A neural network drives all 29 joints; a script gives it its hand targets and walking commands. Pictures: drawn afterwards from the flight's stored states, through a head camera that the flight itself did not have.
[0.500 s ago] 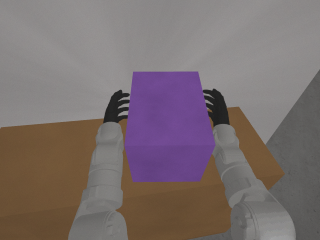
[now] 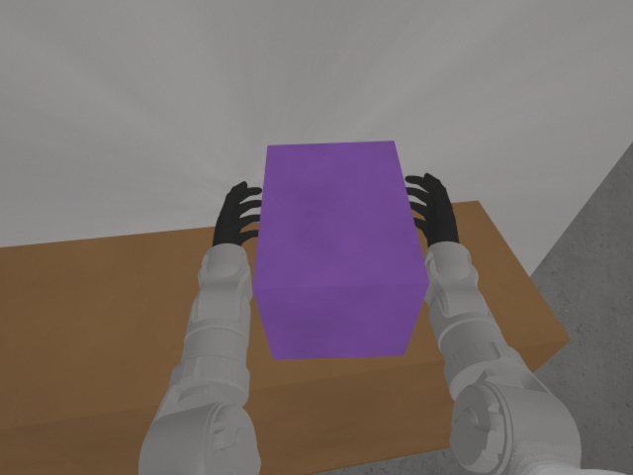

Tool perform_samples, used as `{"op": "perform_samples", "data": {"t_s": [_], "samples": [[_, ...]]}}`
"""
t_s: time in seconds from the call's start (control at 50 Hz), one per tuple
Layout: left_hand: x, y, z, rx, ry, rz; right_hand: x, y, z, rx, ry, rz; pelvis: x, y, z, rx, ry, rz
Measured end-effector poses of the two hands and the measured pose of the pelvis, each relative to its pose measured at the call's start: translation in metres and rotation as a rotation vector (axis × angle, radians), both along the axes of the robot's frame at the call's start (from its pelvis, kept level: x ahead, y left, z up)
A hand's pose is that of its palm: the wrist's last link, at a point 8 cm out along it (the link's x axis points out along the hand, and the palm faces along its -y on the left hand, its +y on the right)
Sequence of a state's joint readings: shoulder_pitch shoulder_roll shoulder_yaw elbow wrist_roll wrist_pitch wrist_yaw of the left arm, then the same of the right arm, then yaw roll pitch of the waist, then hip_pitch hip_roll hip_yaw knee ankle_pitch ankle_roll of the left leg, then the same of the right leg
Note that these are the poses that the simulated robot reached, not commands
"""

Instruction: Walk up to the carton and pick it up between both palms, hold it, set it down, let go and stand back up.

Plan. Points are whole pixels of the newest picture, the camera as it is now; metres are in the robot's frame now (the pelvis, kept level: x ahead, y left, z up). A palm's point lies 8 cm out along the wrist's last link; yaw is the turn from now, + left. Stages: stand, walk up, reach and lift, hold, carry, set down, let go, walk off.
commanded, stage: set down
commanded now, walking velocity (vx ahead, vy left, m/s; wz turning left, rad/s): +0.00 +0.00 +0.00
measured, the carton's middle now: (334, 248) +0.41 -0.01 +0.06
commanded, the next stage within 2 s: none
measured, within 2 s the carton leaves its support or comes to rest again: rests again in 1.26 s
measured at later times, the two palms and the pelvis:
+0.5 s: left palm (241, 246) +0.41 +0.12 +0.06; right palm (437, 239) +0.41 -0.15 +0.08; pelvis +0.01 +0.00 +0.00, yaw -2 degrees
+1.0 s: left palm (246, 255) +0.42 +0.12 +0.03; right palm (434, 248) +0.42 -0.15 +0.05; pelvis +0.01 +0.00 +0.00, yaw -2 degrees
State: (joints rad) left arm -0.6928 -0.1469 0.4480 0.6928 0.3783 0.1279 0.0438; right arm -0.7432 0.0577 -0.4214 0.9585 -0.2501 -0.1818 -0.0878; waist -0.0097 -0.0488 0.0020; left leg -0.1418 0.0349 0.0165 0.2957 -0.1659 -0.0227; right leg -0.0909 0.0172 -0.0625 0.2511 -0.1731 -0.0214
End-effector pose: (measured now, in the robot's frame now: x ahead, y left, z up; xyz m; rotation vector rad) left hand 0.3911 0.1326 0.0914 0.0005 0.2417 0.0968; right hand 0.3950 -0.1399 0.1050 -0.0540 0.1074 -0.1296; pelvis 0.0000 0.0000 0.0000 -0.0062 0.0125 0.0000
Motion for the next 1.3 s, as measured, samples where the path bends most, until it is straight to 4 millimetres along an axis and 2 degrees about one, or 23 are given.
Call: {"op": "perform_samples", "data": {"t_s": [0.14, 0.36, 0.72, 1.3], "samples": [[0.006, -0.002, -0.012, -0.001, 0.019, -0.005, 0.004, -0.002, -0.012, 0.001, 0.02, -0.006, 0.003, 0.001, 0.0, 0.0, 0.042, -0.006], [0.019, -0.009, -0.021, 0.002, 0.028, -0.008, 0.015, -0.009, -0.019, -0.01, 0.031, -0.013, 0.008, 0.001, -0.001, 0.0, 0.097, -0.02], [0.025, -0.01, -0.051, 0.004, 0.064, 0.0, 0.024, -0.009, -0.045, -0.017, 0.073, 0.0, 0.011, 0.001, -0.003, 0.001, 0.184, -0.031], [0.023, -0.012, -0.059, 0.018, 0.029, -0.007, 0.018, -0.012, -0.055, -0.029, 0.054, 0.001, 0.005, 0.005, -0.004, 0.003, 0.216, -0.049]]}}
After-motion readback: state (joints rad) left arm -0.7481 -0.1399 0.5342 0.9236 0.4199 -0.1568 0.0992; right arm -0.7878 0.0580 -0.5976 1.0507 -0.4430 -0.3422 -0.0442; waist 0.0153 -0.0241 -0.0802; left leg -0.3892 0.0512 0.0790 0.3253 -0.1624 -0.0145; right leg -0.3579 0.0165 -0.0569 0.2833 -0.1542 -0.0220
